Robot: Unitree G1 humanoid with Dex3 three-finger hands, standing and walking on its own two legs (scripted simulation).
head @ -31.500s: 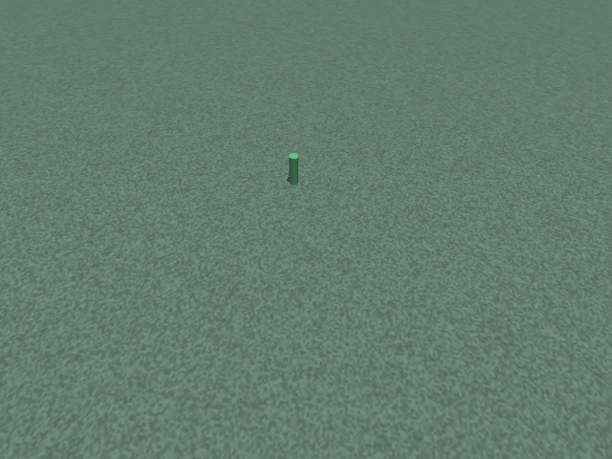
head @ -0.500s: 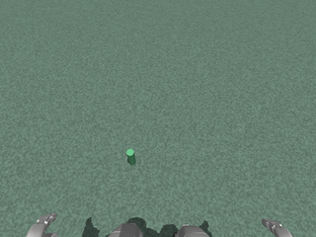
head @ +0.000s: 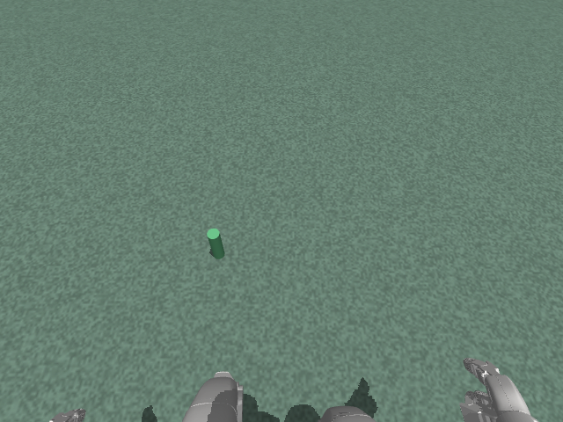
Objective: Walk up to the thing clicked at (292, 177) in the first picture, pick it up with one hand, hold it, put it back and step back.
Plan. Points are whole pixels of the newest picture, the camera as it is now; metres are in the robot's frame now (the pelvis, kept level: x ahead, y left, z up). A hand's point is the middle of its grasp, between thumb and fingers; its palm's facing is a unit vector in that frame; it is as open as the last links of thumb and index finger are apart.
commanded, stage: step back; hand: left
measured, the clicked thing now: (216, 244) +0.72 +0.22 -0.67
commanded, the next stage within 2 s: stand in 1.84 s
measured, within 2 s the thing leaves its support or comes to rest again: neither
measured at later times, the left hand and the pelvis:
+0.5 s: hand out of the picture -0.05 +0.25 -0.14, palm faces +0.04 -0.93 -0.37, open 7.4 cm; pelvis -0.16 -0.03 +0.01, yaw +3 degrees
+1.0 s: hand out of the picture -0.26 +0.21 -0.13, palm faces +0.13 -0.89 -0.43, open 7.4 cm; pelvis -0.30 -0.08 +0.01, yaw +7 degrees
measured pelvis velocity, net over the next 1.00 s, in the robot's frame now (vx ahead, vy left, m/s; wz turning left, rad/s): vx -0.30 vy -0.08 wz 0.12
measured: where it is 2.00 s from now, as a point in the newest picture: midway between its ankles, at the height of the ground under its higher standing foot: outside the picture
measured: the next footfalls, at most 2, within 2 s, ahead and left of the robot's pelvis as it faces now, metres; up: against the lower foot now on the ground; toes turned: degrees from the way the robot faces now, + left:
left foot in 0.26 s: -0.05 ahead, +0.10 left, +0.00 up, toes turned +3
right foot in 0.64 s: -0.24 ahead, -0.19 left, +0.00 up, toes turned +6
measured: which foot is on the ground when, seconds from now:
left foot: up 0.00-0.24, down 0.26-0.66, up 0.68-0.94, down 0.96-1.00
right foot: down 0.00-0.28, up 0.30-0.62, down 0.64-1.00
